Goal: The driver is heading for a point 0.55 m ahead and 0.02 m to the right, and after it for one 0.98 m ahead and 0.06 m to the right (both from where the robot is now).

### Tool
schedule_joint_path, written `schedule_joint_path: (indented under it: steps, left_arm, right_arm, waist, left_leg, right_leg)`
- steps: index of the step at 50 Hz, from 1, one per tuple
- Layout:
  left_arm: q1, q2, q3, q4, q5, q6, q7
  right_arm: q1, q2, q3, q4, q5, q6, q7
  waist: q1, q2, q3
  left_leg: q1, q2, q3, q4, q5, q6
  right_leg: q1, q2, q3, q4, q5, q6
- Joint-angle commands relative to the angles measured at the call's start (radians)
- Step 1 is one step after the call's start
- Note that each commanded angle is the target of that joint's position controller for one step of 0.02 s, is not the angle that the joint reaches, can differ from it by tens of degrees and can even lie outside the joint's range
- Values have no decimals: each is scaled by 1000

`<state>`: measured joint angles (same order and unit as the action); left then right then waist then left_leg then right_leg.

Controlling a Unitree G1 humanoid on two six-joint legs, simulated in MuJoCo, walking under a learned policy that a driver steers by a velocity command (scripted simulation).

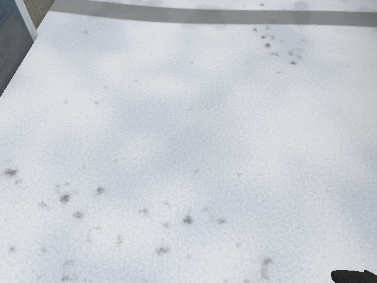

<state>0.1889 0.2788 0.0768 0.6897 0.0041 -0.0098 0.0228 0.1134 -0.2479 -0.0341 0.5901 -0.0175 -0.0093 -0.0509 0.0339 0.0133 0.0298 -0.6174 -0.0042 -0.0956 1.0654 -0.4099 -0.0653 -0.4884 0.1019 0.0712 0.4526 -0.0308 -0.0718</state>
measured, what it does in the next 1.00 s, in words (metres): walks ahead: left foot, then right foot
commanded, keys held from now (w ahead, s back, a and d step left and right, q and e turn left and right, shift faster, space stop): e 0.12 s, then w+e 0.04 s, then w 0.52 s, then w+q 0.32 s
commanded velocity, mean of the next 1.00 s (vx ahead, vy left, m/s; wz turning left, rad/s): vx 0.34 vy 0.00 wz -0.12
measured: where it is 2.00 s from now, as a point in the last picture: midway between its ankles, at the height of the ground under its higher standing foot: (215, 166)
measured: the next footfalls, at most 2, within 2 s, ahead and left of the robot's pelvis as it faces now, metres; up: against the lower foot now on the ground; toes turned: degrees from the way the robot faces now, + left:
left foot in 0.20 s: +0.11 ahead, +0.15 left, +0.00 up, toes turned -12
right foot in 0.64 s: +0.18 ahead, -0.14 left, +0.00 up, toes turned -13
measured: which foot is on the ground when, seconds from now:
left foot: up 0.00-0.18, down 0.20-0.64, up 0.66-1.00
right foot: down 0.00-0.20, up 0.22-0.62, down 0.64-1.00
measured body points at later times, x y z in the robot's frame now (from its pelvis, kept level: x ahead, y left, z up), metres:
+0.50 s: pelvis +0.09 +0.03 +0.02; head +0.09 +0.06 +0.47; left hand +0.31 +0.24 -0.08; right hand +0.06 -0.25 -0.08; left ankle +0.07 +0.16 -0.73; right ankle +0.12 -0.15 -0.67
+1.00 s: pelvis +0.28 -0.06 +0.01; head +0.31 -0.07 +0.46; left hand +0.33 +0.21 -0.12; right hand +0.45 -0.32 -0.09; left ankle +0.49 +0.07 -0.67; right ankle +0.14 -0.14 -0.73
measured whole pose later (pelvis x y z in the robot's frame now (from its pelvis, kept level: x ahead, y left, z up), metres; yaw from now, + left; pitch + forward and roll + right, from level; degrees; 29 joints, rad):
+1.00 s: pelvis +0.28 -0.06 +0.01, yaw -6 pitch +3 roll -2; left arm 0.38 0.25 0.05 0.84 0.00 -0.09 0.00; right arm 0.15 -0.27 -0.06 0.68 0.02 -0.05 0.03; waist 0.07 0.04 -0.01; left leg -0.75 0.07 -0.04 0.75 0.07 0.03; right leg 0.05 0.04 -0.13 0.22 -0.32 -0.03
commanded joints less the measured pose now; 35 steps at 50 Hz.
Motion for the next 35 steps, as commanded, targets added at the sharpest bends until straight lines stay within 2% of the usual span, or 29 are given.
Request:
schedule_joint_path:
  steps: [1,3,4,6,7,8,9,10,11,12,13,14,15,17,21,23,25,27,28,29,30,31,32,33,34,35]
  left_arm:
    - [-64,159,44,-92,-14,2,4]
    - [-70,160,46,-96,-20,16,4]
    - [-58,155,42,-98,-14,30,6]
    - [-49,157,45,-104,-7,47,15]
    - [-39,160,47,-106,-9,46,11]
    - [-47,163,47,-111,-16,48,9]
    - [-44,149,42,-109,-21,50,8]
    - [-43,107,30,-114,-19,47,6]
    - [-76,42,13,-136,-29,35,0]
    - [-112,84,26,-161,-31,2,-7]
    - [-77,128,36,-135,-27,-12,-13]
    - [-17,131,37,-88,-19,-12,-16]
    - [19,119,35,-55,-9,-11,-15]
    - [5,87,27,-48,7,-17,-22]
    - [-125,44,4,-88,-10,-34,-28]
    - [-179,21,-8,-106,-17,-46,-34]
    - [-188,25,-9,-108,-27,-54,-43]
    - [-186,38,-6,-108,-32,-60,-51]
    - [-179,43,-6,-109,-35,-63,-55]
    - [-148,47,-4,-102,-37,-68,-59]
    - [-95,54,2,-82,-35,-71,-59]
    - [-5,80,16,-51,-38,-74,-51]
    - [144,129,33,-19,-34,-77,-46]
    - [255,256,58,-7,-7,-66,-40]
    - [306,229,54,8,-9,-69,-47]
    - [255,160,31,5,-12,-74,-48]
  right_arm:
    - [132,-75,-31,-7,4,8,-18]
    - [106,-81,-36,-11,8,16,-17]
    - [76,-54,-30,-26,8,16,-9]
    - [57,-63,-33,-31,14,0,6]
    - [95,-89,-44,-14,14,-9,13]
    - [133,-90,-51,-1,17,-15,20]
    - [179,-86,-55,17,18,-19,25]
    - [241,-122,-67,27,4,-22,22]
    - [264,-199,-84,32,-23,-19,22]
    - [223,-250,-99,15,-46,-35,28]
    - [149,-202,-88,0,-29,-50,17]
    - [118,-157,-75,0,-5,-58,11]
    - [119,-137,-68,5,9,-61,12]
    - [173,-125,-62,34,10,-70,21]
    - [267,-134,-63,70,14,-66,25]
    - [291,-159,-70,84,20,-63,24]
    - [296,-188,-76,92,25,-61,29]
    - [314,-201,-79,105,36,-58,36]
    - [316,-201,-78,110,42,-55,39]
    - [306,-200,-77,113,47,-49,41]
    - [297,-194,-74,115,50,-44,41]
    - [288,-173,-66,116,46,-45,36]
    - [261,-122,-48,107,39,-48,35]
    - [276,-33,-21,52,16,-71,40]
    - [253,-96,-36,40,39,-95,34]
    - [203,-161,-54,39,59,-102,37]
  waist:
    - [-54,-131,-236]
    - [-39,-165,-213]
    - [-29,-184,-205]
    - [-11,-180,-200]
    - [-14,-195,-223]
    - [-37,-202,-218]
    - [-64,-200,-203]
    - [-88,-125,-187]
    - [-83,159,-139]
    - [-66,265,-59]
    - [-16,195,-15]
    - [4,155,-12]
    - [7,130,-26]
    - [-18,108,-18]
    - [-87,136,9]
    - [-115,166,4]
    - [-124,190,-1]
    - [-129,191,6]
    - [-123,187,11]
    - [-99,176,8]
    - [-67,155,-5]
    - [-16,137,-48]
    - [64,51,-134]
    - [62,-268,-241]
    - [93,-310,-263]
    - [79,-208,-154]
  left_leg:
    - [119,-21,17,-119,74,-10]
    - [136,-24,11,-196,97,-4]
    - [143,-30,23,-221,84,0]
    - [159,-35,18,-301,78,12]
    - [200,-38,20,-364,70,27]
    - [277,-52,49,-461,89,47]
    - [380,-50,80,-554,111,69]
    - [504,74,-27,-654,3,119]
    - [561,292,-337,-781,-245,221]
    - [454,395,-637,-898,-390,316]
    - [429,374,-572,-891,-366,299]
    - [441,315,-455,-880,-281,253]
    - [462,269,-371,-872,-208,220]
    - [426,217,-242,-885,-104,214]
    - [471,205,-153,-905,32,231]
    - [472,204,-113,-899,96,227]
    - [450,208,-89,-887,112,230]
    - [448,234,-105,-865,90,246]
    - [448,248,-119,-849,81,250]
    - [436,256,-128,-824,77,246]
    - [410,246,-120,-784,100,234]
    - [361,223,-98,-699,198,210]
    - [263,158,-14,-460,264,160]
    - [-81,28,128,-70,3,82]
    - [-255,7,35,130,-143,67]
    - [-322,66,4,214,-69,84]
  right_leg:
    - [132,-212,282,-148,-75,-137]
    - [116,-206,318,-161,-255,-118]
    - [125,-212,339,-162,-269,-129]
    - [155,-225,388,-143,-279,-122]
    - [164,-214,395,-129,-373,-107]
    - [125,-195,392,-128,-482,-88]
    - [57,-159,362,-108,-577,-60]
    - [-79,-99,294,19,-641,-8]
    - [-299,41,67,314,-604,29]
    - [-394,5,137,500,-487,27]
    - [-397,-19,178,590,-384,22]
    - [-378,-27,150,626,-307,37]
    - [-355,-36,118,664,-252,56]
    - [-320,-61,35,717,-170,78]
    - [-304,-128,-52,531,-97,98]
    - [-215,-128,-78,364,-99,99]
    - [-107,-111,-105,245,-148,95]
    - [-44,-105,-114,172,-205,81]
    - [-12,-105,-114,130,-227,67]
    - [50,-100,-119,69,-209,49]
    - [148,-85,-133,11,-175,34]
    - [303,-77,-120,-7,-160,13]
    - [516,-179,17,-48,-175,-31]
    - [812,-441,384,-68,-167,-146]
    - [799,-514,628,-172,-339,-263]
    - [731,-486,529,-185,-398,-238]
